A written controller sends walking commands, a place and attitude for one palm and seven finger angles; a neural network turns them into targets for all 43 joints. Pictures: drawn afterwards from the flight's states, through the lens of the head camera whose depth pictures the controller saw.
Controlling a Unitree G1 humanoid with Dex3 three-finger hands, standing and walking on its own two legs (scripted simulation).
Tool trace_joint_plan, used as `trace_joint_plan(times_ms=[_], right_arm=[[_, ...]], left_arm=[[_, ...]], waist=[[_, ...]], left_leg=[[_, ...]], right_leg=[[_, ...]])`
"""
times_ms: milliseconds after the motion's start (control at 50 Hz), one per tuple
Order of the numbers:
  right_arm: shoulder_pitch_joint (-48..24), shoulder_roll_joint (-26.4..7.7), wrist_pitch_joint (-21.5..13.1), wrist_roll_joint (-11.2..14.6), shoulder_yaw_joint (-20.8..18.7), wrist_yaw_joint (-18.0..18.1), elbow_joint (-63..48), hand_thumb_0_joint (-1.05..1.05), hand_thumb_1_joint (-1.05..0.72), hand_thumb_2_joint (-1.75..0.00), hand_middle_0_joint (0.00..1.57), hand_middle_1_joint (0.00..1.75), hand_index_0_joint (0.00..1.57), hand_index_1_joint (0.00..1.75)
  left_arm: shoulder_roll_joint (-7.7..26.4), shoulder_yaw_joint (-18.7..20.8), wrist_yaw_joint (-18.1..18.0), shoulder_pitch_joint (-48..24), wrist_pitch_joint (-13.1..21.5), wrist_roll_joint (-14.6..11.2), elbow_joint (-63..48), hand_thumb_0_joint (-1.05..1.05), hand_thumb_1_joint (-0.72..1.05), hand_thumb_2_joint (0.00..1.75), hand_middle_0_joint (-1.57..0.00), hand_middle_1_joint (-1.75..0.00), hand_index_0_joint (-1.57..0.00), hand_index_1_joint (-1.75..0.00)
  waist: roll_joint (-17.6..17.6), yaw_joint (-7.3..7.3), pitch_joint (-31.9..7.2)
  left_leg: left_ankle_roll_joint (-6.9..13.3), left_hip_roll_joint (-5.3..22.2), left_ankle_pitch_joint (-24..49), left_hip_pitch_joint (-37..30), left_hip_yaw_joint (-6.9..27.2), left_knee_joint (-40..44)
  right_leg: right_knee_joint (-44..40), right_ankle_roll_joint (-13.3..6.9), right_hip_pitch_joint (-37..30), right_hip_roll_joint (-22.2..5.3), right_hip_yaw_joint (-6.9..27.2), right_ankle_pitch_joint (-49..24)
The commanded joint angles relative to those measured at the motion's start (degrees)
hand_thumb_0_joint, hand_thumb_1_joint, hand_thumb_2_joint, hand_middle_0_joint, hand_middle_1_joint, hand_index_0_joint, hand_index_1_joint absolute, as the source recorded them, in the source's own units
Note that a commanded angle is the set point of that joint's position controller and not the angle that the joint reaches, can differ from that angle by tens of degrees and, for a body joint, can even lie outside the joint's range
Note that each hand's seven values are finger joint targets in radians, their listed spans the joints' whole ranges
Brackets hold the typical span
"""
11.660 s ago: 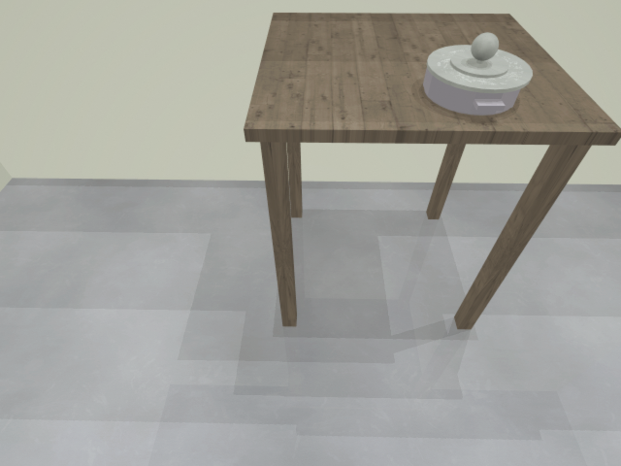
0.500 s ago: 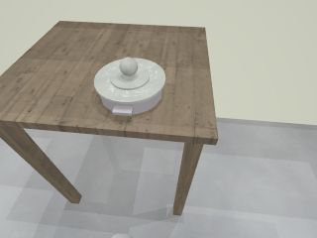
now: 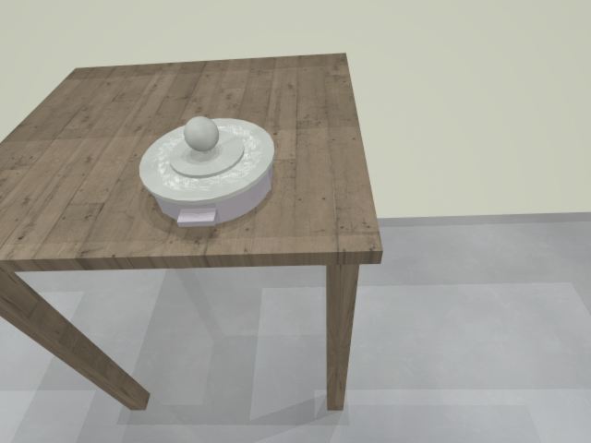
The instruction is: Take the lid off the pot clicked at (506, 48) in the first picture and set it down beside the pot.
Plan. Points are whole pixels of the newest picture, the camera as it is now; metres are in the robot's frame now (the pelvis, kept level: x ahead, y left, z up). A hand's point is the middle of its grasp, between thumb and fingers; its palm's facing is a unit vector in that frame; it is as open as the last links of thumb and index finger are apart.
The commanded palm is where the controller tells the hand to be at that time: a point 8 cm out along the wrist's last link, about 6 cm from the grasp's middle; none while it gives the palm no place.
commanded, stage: come to a stop and stand still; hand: left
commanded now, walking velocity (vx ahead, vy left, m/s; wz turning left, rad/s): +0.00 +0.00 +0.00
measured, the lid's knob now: (201, 134) +0.50 +0.15 +0.18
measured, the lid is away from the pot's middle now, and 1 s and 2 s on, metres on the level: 0.00 0.00 0.00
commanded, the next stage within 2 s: look again from close up in 1.42 s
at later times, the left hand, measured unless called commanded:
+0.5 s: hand out of the picture +0.07 +0.17 -0.16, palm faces +0.01 -0.97 -0.23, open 7.3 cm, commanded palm none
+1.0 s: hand out of the picture +0.07 +0.21 -0.17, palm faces +0.02 -0.98 -0.22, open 7.4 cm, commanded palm none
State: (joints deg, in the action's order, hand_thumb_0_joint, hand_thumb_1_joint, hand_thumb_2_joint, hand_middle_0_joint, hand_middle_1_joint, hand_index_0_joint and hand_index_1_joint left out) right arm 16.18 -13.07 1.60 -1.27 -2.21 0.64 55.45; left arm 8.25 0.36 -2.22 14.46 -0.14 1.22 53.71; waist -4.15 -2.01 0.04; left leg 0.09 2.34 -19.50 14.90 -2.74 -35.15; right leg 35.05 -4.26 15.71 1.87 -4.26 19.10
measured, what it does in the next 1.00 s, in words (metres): shifts its weight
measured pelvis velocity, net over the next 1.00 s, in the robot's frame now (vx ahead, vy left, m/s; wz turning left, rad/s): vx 0.05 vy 0.02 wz -0.02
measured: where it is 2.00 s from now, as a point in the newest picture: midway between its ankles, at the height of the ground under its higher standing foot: outside the picture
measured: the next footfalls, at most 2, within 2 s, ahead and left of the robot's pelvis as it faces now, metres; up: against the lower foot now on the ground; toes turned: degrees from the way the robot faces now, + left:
none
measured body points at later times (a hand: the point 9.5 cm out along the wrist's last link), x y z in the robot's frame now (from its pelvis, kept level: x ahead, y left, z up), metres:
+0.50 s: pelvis +0.03 -0.01 +0.01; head +0.05 -0.02 +0.46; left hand +0.07 +0.22 -0.14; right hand +0.04 -0.24 -0.15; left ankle -0.01 +0.13 -0.73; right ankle +0.00 -0.07 -0.73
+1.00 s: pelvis +0.05 +0.02 +0.01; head +0.07 +0.03 +0.46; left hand +0.07 +0.26 -0.15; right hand +0.07 -0.21 -0.15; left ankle -0.01 +0.13 -0.73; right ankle +0.00 -0.07 -0.73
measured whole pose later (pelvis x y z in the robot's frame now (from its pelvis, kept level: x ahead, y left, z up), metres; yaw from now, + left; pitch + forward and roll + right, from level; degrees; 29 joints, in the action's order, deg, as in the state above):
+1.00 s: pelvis +0.05 +0.02 +0.01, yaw -1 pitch +1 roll +0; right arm 14.0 -9.2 -0.9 -0.8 0.5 2.5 62.5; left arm 10.9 0.1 -2.3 15.1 0.2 0.4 60.1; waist 1.0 0.5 0.8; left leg 0.4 0.7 -19.8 8.2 -4.2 -27.1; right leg 28.2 -1.8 9.9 0.8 -2.6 19.3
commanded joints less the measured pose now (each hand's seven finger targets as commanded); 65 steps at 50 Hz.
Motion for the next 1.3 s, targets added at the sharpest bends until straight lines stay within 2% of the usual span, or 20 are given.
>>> trace_joint_plan(times_ms=[0, 20, 40, 100, 140, 200, 260, 320, 380, 440, 500, 540, 600, 640, 740, 800, 880, 1020, 1080, 1280], right_arm=[[2.45, -3.23, -2.17, -0.24, 0.89, -0.01, -2.83, 0.00, -0.90, -0.90, 0.20, 0.30, 0.20, 0.30], [1.68, -2.68, -2.43, -0.21, 1.09, 0.07, -2.51, 0.00, -0.90, -0.90, 0.20, 0.30, 0.20, 0.30], [1.07, -2.71, -2.54, -0.11, 1.28, 0.21, -2.28, 0.00, -0.90, -0.90, 0.20, 0.30, 0.20, 0.30], [1.84, -1.98, -2.43, 0.29, 1.61, 0.70, -1.07, 0.00, -0.90, -0.90, 0.20, 0.30, 0.20, 0.30], [2.68, -1.63, -2.37, 0.32, 1.59, 0.87, 0.02, 0.00, -0.90, -0.90, 0.20, 0.30, 0.20, 0.30], [3.45, -1.08, -2.43, 0.47, 1.68, 1.03, 1.65, 0.00, -0.90, -0.90, 0.20, 0.30, 0.20, 0.30], [3.41, -0.95, -2.53, 0.51, 1.73, 1.26, 2.79, 0.00, -0.90, -0.90, 0.20, 0.30, 0.20, 0.30], [3.42, -0.21, -2.63, 0.60, 1.63, 1.49, 3.56, 0.00, -0.90, -0.90, 0.20, 0.30, 0.20, 0.30], [3.16, -0.85, -2.70, 0.61, 1.62, 1.63, 4.18, 0.00, -0.90, -0.90, 0.20, 0.30, 0.20, 0.30], [2.52, -0.98, -2.68, 0.64, 1.65, 1.67, 4.34, 0.00, -0.90, -0.90, 0.20, 0.30, 0.20, 0.30], [2.25, -1.31, -2.79, 0.67, 1.77, 1.75, 4.62, 0.00, -0.90, -0.90, 0.20, 0.30, 0.20, 0.30], [1.80, -1.65, -2.90, 0.60, 1.81, 1.81, 4.69, 0.00, -0.90, -0.90, 0.20, 0.30, 0.20, 0.30], [1.55, -1.88, -3.01, 0.61, 1.87, 1.80, 4.84, 0.00, -0.90, -0.90, 0.20, 0.30, 0.20, 0.30], [1.19, -2.34, -3.15, 0.45, 1.80, 1.86, 4.63, 0.00, -0.90, -0.90, 0.20, 0.30, 0.20, 0.30], [0.66, -2.65, -3.21, 0.45, 1.75, 1.88, 4.68, 0.00, -0.90, -0.90, 0.20, 0.30, 0.20, 0.30], [0.86, -2.60, -3.36, 0.56, 1.82, 1.92, 4.96, 0.00, -0.90, -0.90, 0.20, 0.30, 0.20, 0.30], [0.96, -2.69, -3.43, 0.53, 1.72, 2.01, 5.07, 0.00, -0.90, -0.90, 0.20, 0.30, 0.20, 0.30], [1.10, -2.53, -3.48, 0.46, 1.64, 2.06, 5.41, 0.00, -0.90, -0.90, 0.20, 0.30, 0.20, 0.30], [1.17, -2.60, -3.42, 0.49, 1.56, 2.08, 5.71, 0.00, -0.90, -0.90, 0.20, 0.30, 0.20, 0.30], [1.63, -2.30, -3.40, 0.55, 1.50, 2.16, 6.21, 0.00, -0.90, -0.90, 0.20, 0.30, 0.20, 0.30]], left_arm=[[7.77, 1.50, -0.69, -0.88, 1.78, -0.78, -4.15, 0.00, 0.90, 0.90, -0.20, -0.30, -0.20, -0.30], [8.51, 1.50, -0.50, -1.02, 1.46, -0.84, -3.60, 0.00, 0.90, 0.90, -0.20, -0.30, -0.20, -0.30], [8.89, 1.49, -0.44, -0.89, 1.45, -0.95, -3.40, 0.00, 0.90, 0.90, -0.20, -0.30, -0.20, -0.30], [10.30, 1.52, -0.68, 0.48, 2.19, -1.05, -1.93, 0.00, 0.90, 0.90, -0.20, -0.30, -0.20, -0.30], [10.37, 1.49, -0.80, -0.61, 2.15, -1.05, -1.63, 0.00, 0.90, 0.90, -0.20, -0.30, -0.20, -0.30], [10.56, 1.65, -1.05, -0.01, 2.25, -1.04, -0.87, 0.00, 0.90, 0.90, -0.20, -0.30, -0.20, -0.30], [10.26, 1.61, -1.04, 0.40, 2.13, -1.08, 0.06, 0.00, 0.90, 0.90, -0.20, -0.30, -0.20, -0.30], [10.03, 1.72, -1.06, 1.34, 2.15, -0.96, 1.01, 0.00, 0.90, 0.90, -0.20, -0.30, -0.20, -0.30], [9.74, 1.65, -1.04, 2.02, 2.15, -0.92, 1.86, 0.00, 0.90, 0.90, -0.20, -0.30, -0.20, -0.30], [9.65, 1.44, -0.84, 2.23, 1.96, -0.84, 2.34, 0.00, 0.90, 0.90, -0.20, -0.30, -0.20, -0.30], [9.88, 1.42, -0.78, 2.90, 2.03, -0.80, 3.05, 0.00, 0.90, 0.90, -0.20, -0.30, -0.20, -0.30], [9.36, 1.23, -0.61, 2.75, 1.77, -0.82, 3.08, 0.00, 0.90, 0.90, -0.20, -0.30, -0.20, -0.30], [9.54, 1.13, -0.50, 3.23, 1.83, -0.74, 3.57, 0.00, 0.90, 0.90, -0.20, -0.30, -0.20, -0.30], [9.10, 1.02, -0.34, 2.99, 1.55, -0.81, 3.50, 0.00, 0.90, 0.90, -0.20, -0.30, -0.20, -0.30], [8.85, 0.91, -0.22, 3.13, 1.43, -0.78, 3.79, 0.00, 0.90, 0.90, -0.20, -0.30, -0.20, -0.30], [9.09, 1.02, -0.32, 3.33, 1.53, -0.70, 3.86, 0.00, 0.90, 0.90, -0.20, -0.30, -0.20, -0.30], [8.89, 1.10, -0.33, 3.12, 1.35, -0.77, 3.73, 0.00, 0.90, 0.90, -0.20, -0.30, -0.20, -0.30], [8.99, 1.31, -0.32, 2.75, 1.15, -0.93, 3.47, 0.00, 0.90, 0.90, -0.20, -0.30, -0.20, -0.30], [8.76, 1.22, -0.41, 2.77, 1.09, -0.84, 3.55, 0.00, 0.90, 0.90, -0.20, -0.30, -0.20, -0.30], [8.37, 1.44, -0.41, 2.39, 0.92, -0.86, 3.56, 0.00, 0.90, 0.90, -0.20, -0.30, -0.20, -0.30]], waist=[[7.12, 0.66, 3.49], [1.68, 1.15, 2.12], [-0.21, 1.38, 1.79], [9.93, 1.49, 0.29], [9.68, 0.90, 0.95], [8.01, 1.09, 0.54], [6.11, 1.35, 0.65], [7.21, 1.41, -0.40], [4.69, 1.54, -0.89], [4.95, 1.67, 0.38], [4.33, 1.73, -0.73], [3.41, 1.73, 0.49], [3.19, 1.81, -0.09], [2.42, 1.86, 0.18], [3.43, 1.95, 1.01], [3.65, 1.92, 0.22], [3.54, 1.96, 0.08], [4.51, 2.18, 0.17], [3.04, 2.12, 0.38], [3.51, 2.17, 0.94]], left_leg=[[2.46, 4.29, 6.23, -0.05, 4.33, 8.94], [2.09, 4.08, 6.74, 0.01, 4.63, 10.55], [1.90, 4.07, 7.67, 0.88, 4.88, 10.25], [0.31, 2.14, 5.69, 1.40, 1.21, 6.90], [-0.04, 1.89, 4.83, -0.57, 1.09, 7.66], [-0.19, 2.13, 6.63, -0.37, 0.88, 7.94], [-0.25, 2.60, 8.23, -1.40, 1.09, 8.95], [-0.33, 2.89, 8.92, -2.56, 0.75, 9.77], [-0.27, 3.34, 11.52, -3.21, 0.88, 9.25], [-0.20, 3.52, 11.83, -3.70, 1.17, 9.79], [-0.04, 3.80, 13.93, -4.22, 1.28, 9.57], [0.20, 4.08, 14.30, -4.84, 2.01, 10.39], [0.46, 4.29, 15.94, -5.53, 2.24, 10.29], [0.84, 4.65, 17.95, -6.55, 2.95, 10.67], [1.24, 4.72, 18.31, -6.58, 3.40, 11.05], [1.30, 4.68, 20.63, -6.71, 3.51, 10.71], [1.62, 4.76, 22.51, -7.25, 3.89, 10.81], [1.79, 4.75, 23.46, -7.58, 3.99, 11.34], [1.83, 4.71, 24.04, -7.91, 3.92, 10.99], [2.01, 4.68, 23.90, -7.99, 4.01, 11.33]], right_leg=[[-12.23, 0.56, 2.78, -6.44, 10.57, -1.68], [-11.27, 0.70, 0.71, -6.59, 9.73, -2.88], [-10.84, 0.76, -1.39, -6.43, 9.62, -4.86], [-14.59, 0.72, -6.21, -9.76, 13.66, -13.06], [-15.38, 0.56, -4.82, -10.17, 13.69, -14.81], [-14.96, 1.58, -7.29, -10.01, 13.07, -21.10], [-14.47, 2.15, -7.24, -9.38, 11.97, -21.95], [-14.33, 2.64, -8.40, -9.16, 11.68, -25.21], [-13.28, 2.91, -8.86, -8.79, 11.24, -28.53], [-13.47, 3.00, -7.43, -8.30, 10.53, -26.35], [-12.80, 3.00, -8.54, -8.33, 10.23, -28.81], [-12.56, 2.38, -6.58, -7.71, 9.70, -24.83], [-12.28, 2.16, -6.79, -7.85, 9.51, -24.93], [-11.49, 1.59, -5.47, -7.04, 8.61, -21.66], [-11.22, 1.44, -4.72, -7.05, 8.50, -20.33], [-10.55, 1.27, -5.92, -7.50, 8.40, -22.90], [-9.97, 1.28, -5.81, -7.49, 7.81, -22.22], [-9.30, 1.37, -6.18, -7.50, 7.46, -22.84], [-9.24, 1.33, -5.70, -7.78, 7.54, -22.75], [-9.47, 1.49, -5.84, -7.75, 7.59, -21.93]])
